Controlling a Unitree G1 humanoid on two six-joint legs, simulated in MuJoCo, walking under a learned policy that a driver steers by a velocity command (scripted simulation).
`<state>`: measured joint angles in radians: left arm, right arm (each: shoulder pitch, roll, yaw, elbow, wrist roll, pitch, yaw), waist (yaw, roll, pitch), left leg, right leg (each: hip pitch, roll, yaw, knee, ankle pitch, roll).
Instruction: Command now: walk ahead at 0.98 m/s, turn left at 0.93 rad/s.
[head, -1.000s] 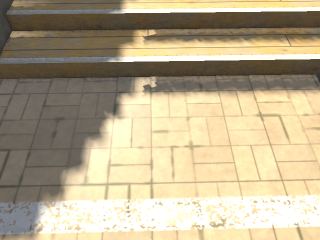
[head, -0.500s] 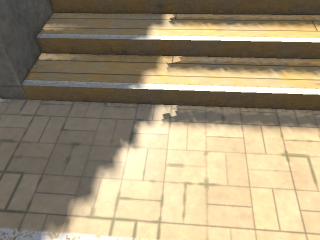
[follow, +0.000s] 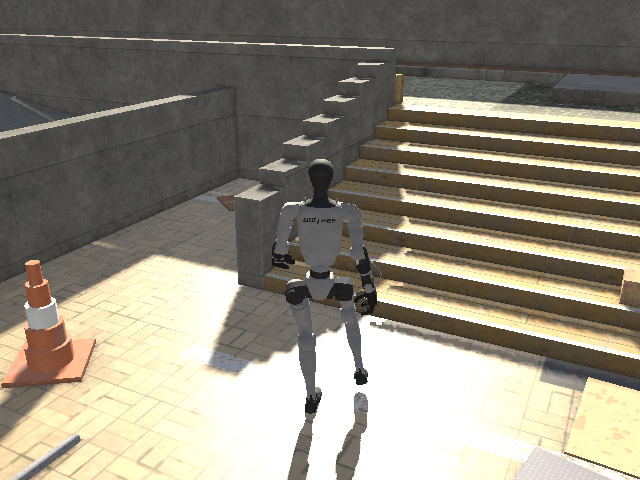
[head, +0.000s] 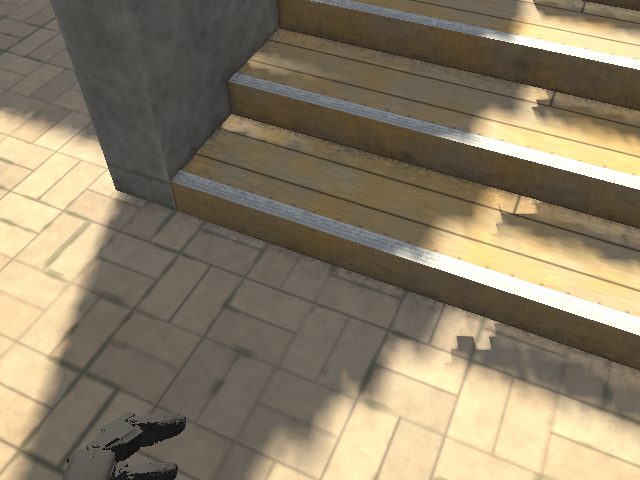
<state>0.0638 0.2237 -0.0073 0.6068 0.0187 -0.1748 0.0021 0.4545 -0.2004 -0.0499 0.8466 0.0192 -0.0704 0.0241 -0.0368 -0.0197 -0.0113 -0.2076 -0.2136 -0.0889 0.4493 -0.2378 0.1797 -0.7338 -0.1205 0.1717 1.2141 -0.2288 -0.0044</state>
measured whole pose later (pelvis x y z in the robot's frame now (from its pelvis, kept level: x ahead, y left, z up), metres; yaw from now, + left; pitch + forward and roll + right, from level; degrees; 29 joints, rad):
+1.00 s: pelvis +0.78 +0.06 -0.02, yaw -8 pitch +0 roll +4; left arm 0.09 0.31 0.04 0.58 -0.02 -0.02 -0.05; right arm 0.39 -0.33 -0.07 0.87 -0.02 -0.09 -0.01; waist -0.07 -0.01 0.02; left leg 0.19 0.02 0.27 0.28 -0.43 -0.07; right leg -0.80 -0.12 -0.08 1.05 -0.12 -0.09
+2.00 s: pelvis +1.25 -0.14 +0.11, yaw -57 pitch +2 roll +1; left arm 0.14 0.19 0.02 0.58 0.02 0.01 -0.02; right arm 0.16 -0.25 -0.05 0.72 0.01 0.02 -0.04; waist 0.01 0.03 0.00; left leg -0.55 0.06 0.02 1.49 -0.48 -0.10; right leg -0.39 0.02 -0.04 0.60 -0.24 -0.06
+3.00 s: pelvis +1.38 -0.55 +0.23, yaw -58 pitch +1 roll +0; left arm 0.58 0.12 -0.05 1.04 0.02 -0.09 -0.05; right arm 0.02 -0.11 0.07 0.62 0.03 -0.06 0.05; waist 0.02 0.04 -0.13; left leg -1.20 0.01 -0.12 2.00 -0.10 0.15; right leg -0.19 0.00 -0.15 0.57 -0.40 -0.06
